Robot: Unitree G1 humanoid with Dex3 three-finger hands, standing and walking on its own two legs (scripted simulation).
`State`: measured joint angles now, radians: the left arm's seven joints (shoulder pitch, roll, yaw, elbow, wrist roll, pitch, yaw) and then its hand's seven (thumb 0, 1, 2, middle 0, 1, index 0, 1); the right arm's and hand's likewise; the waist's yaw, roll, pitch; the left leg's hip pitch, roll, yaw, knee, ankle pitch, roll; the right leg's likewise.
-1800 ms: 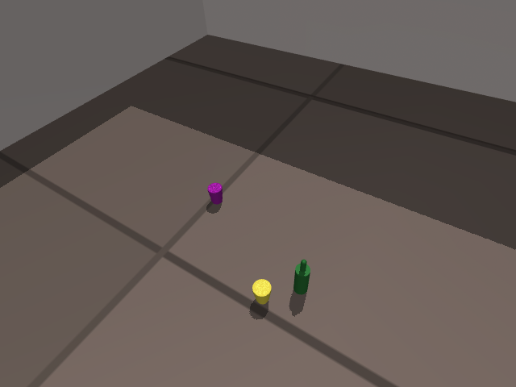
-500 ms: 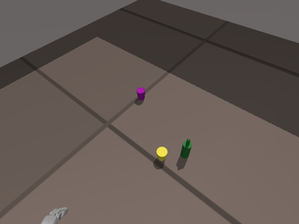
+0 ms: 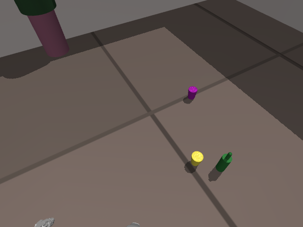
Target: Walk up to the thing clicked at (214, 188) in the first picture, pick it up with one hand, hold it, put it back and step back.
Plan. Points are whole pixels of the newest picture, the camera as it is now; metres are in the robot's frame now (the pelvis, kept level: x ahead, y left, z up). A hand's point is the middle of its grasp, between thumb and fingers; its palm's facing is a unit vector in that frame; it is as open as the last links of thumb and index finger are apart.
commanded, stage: walk up
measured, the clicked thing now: (192, 93) +1.23 -0.30 -0.70
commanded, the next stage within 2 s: stand in 1.52 s
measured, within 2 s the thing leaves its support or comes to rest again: neither
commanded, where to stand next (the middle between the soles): +0.07 +0.00 m, yaw +23 degrees
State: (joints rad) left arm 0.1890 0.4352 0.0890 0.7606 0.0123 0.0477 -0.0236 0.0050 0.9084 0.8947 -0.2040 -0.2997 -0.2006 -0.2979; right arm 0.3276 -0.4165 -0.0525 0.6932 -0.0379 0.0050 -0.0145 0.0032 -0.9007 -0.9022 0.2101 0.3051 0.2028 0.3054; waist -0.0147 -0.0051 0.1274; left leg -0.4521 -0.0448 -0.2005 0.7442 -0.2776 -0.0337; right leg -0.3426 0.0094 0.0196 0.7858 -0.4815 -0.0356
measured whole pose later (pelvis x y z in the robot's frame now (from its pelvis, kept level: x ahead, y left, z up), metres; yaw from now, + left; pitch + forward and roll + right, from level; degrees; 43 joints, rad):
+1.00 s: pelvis -0.01 +0.00 +0.01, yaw +24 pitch -2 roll +0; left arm 0.22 0.41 0.04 0.91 0.00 0.01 -0.01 0.01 0.91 0.89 -0.21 -0.30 -0.20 -0.30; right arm 0.24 -0.38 -0.03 0.91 -0.02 -0.03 0.00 0.00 -0.90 -0.90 0.21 0.30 0.20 0.31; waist 0.00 -0.03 0.08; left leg -0.28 -0.04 -0.02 0.67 -0.34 0.03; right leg -0.33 -0.06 0.00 0.78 -0.49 -0.02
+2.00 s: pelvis +0.01 -0.02 +0.04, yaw +24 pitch -2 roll +0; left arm 0.10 0.36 -0.01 1.16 0.00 -0.01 -0.01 0.00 0.91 0.89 -0.21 -0.30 -0.20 -0.30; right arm 0.09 -0.35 0.00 1.17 0.00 0.00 0.01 0.00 -0.91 -0.90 0.21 0.30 0.20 0.30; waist 0.00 0.01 0.06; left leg -0.11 0.02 -0.05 0.31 -0.17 -0.03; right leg -0.13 -0.01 -0.03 0.33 -0.17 -0.01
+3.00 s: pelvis +0.03 -0.03 +0.04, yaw +24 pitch -2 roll +0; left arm 0.10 0.35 0.00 1.14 0.00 -0.01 -0.01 0.00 0.91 0.89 -0.21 -0.30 -0.20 -0.30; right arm 0.11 -0.35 0.01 1.14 -0.01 0.00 0.00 0.00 -0.91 -0.90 0.21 0.30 0.20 0.30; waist 0.00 0.01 0.05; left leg -0.08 0.04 -0.04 0.30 -0.19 -0.05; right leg -0.11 0.02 -0.03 0.32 -0.18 -0.02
